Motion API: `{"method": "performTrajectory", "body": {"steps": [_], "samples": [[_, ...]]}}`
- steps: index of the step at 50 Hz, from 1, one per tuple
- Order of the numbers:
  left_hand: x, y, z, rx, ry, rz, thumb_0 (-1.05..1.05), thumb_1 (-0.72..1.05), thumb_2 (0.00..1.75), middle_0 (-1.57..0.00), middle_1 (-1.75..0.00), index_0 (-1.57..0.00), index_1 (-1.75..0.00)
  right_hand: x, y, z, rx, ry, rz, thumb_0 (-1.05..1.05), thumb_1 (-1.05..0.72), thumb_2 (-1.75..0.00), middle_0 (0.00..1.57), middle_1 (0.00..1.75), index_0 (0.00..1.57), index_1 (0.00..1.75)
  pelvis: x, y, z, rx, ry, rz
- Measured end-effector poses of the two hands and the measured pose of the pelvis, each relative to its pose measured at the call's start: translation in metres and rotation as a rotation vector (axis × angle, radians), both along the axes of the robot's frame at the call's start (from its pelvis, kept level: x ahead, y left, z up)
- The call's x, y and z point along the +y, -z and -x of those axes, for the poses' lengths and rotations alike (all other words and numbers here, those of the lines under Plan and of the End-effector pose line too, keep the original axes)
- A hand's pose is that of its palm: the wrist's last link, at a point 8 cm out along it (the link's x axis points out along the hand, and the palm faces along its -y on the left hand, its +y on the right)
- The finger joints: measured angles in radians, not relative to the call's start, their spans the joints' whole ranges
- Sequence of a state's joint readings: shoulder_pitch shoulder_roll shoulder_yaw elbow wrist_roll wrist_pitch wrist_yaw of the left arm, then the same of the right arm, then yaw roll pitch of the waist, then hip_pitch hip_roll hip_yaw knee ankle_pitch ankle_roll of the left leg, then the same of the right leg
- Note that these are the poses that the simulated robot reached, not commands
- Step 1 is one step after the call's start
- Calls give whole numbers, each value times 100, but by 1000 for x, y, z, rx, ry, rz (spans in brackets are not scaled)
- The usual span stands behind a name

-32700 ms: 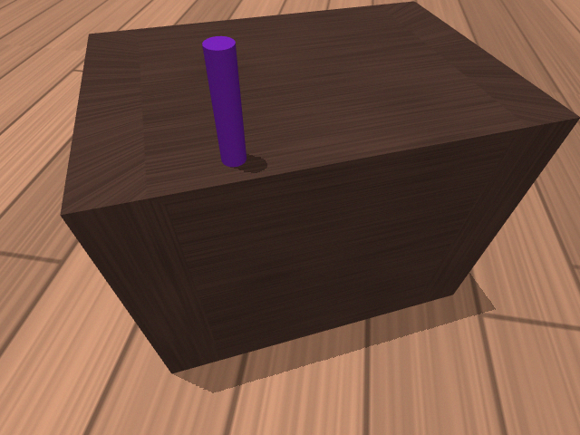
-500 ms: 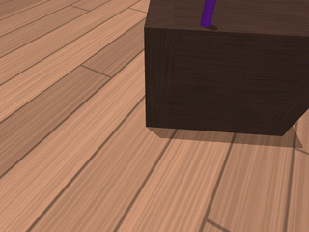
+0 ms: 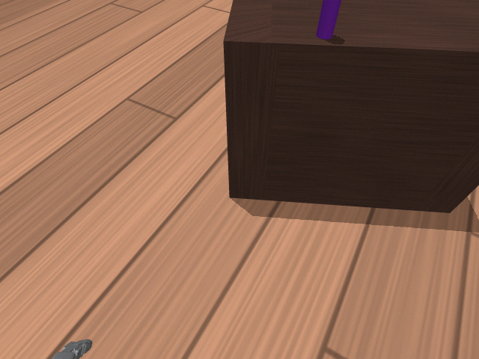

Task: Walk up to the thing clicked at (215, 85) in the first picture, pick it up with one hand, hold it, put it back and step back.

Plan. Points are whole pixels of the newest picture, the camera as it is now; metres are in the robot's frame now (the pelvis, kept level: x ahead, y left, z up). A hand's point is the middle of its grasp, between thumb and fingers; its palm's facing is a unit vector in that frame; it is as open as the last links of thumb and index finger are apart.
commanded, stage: step back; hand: right
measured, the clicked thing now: out of the picture +0.99 -0.23 +0.15
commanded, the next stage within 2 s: stand in 0.14 s
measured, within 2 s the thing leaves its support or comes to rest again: neither
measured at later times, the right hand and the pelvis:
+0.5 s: hand out of the picture +0.12 -0.24 -0.13, palm faces -0.01 +0.94 -0.33, open 7.3 cm; pelvis +0.01 +0.01 +0.02, yaw -1 degrees
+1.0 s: hand out of the picture +0.07 -0.26 -0.14, palm faces -0.01 +0.95 -0.32, open 7.3 cm; pelvis +0.00 -0.01 +0.02, yaw -1 degrees
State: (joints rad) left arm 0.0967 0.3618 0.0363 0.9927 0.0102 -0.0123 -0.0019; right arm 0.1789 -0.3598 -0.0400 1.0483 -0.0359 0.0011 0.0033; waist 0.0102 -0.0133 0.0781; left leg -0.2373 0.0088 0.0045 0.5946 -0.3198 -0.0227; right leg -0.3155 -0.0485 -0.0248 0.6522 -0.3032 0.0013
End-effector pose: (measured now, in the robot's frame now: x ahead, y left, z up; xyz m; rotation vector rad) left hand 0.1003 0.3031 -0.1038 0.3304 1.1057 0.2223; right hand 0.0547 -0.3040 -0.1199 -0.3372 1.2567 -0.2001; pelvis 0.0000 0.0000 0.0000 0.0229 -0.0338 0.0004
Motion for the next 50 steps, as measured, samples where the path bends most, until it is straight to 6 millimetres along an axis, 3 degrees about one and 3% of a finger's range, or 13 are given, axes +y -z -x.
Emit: {"method": "performTrajectory", "body": {"steps": [8, 16, 22, 35, 50], "samples": [[12, 2, -7, 33, -1, 11, 1, 90, 90, -20, -30, -21, -30, 14, -11, -23, -25, 5, -4, 0, -91, -90, 21, 30, 21, 30, 9, -7, -11, 3, 11, 21], [8, -1, -4, 62, 2, 41, 1, 90, 90, -20, -30, -20, -30, 23, -24, -52, -104, -13, -18, 0, -91, -90, 21, 30, 21, 30, 14, -16, -16, -13, 13, 21], [3, -4, 3, 78, 4, 46, 1, 90, 90, -20, -30, -20, -30, 23, -29, -61, -130, -19, -23, 0, -91, -90, 21, 30, 21, 30, 12, -19, -14, -18, 14, 20], [0, -7, 26, 136, -2, 25, 1, 90, 90, -20, -30, -21, -30, 13, -22, -35, -57, -1, -38, 0, -91, -90, 20, 30, 21, 30, 4, -22, -9, -13, 14, 19], [-10, -12, 20, 97, 13, 19, 1, 90, 90, -20, -30, -21, -30, 3, -17, -7, -23, 21, -43, 0, -91, -90, 20, 30, 21, 30, -6, -22, -1, -21, 13, 17]]}}
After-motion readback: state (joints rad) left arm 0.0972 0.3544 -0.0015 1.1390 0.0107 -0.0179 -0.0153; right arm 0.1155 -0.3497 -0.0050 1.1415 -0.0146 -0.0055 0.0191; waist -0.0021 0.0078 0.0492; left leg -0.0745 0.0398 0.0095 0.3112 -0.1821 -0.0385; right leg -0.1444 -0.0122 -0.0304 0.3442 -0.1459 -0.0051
